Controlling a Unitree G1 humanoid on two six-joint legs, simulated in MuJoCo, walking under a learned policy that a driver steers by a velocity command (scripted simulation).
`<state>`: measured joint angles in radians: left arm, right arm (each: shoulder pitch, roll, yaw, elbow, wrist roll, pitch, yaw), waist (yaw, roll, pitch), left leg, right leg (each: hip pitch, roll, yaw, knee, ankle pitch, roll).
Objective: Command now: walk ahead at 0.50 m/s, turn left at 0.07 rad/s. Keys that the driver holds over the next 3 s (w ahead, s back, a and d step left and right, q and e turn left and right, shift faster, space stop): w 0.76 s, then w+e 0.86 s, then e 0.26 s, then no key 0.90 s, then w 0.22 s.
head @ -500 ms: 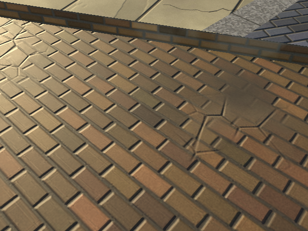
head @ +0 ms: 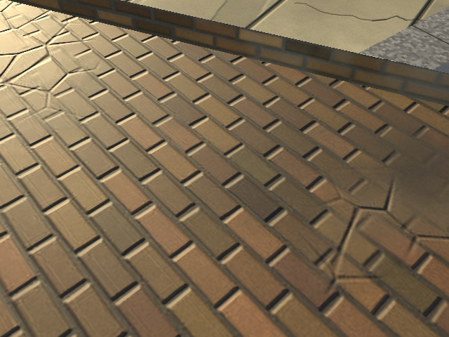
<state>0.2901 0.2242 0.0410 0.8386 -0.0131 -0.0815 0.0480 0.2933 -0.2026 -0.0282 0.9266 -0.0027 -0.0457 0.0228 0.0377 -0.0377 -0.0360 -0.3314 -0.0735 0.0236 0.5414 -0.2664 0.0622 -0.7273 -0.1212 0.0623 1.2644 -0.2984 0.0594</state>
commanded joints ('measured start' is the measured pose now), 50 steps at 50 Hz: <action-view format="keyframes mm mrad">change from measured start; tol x32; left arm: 1 39 44 12 -42 17 -5 -3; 50 -31 62 69 53 -24 28 -27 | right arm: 1 -57 -161 -43 -85 4 -35 -30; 14 125 -85 -23 -42 11 -49 -27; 35 -437 -89 -37 -164 25 -43 6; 41 138 -255 -99 -23 6 -43 -13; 50 -101 -125 -62 1 -15 -74 -23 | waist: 1 17 118 25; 14 109 -284 -346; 35 34 -53 106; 41 -170 273 -389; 50 -30 105 51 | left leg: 1 -67 289 -263 -285 277 206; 10 167 294 -220 -214 204 115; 12 103 202 -127 59 399 60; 15 -576 65 -129 774 -261 -29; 28 -338 154 -58 125 365 -38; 36 -274 114 -15 -53 202 10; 39 334 126 -45 -56 227 98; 41 803 496 -708 -203 46 277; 50 187 320 -69 -413 301 121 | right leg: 1 63 -46 32 -293 180 -1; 12 545 68 -50 -717 240 -164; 14 1114 -275 637 -896 40 -381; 20 549 -121 227 -1065 200 -272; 38 734 -98 -3 -823 748 -195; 41 14 153 46 4 -267 -86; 50 23 -19 65 -194 167 -104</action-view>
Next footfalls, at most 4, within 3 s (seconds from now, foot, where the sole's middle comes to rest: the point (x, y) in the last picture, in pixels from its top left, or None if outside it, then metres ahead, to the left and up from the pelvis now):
0.24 right None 0.29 -0.17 -0.77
0.78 left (215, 312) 0.58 0.07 -0.77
1.34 right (297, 237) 0.86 -0.20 -0.77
1.80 left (274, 165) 1.18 -0.13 -0.77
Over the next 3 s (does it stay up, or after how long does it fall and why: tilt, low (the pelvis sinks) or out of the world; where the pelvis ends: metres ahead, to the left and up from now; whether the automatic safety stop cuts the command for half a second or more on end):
stays up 1.09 -0.22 0.00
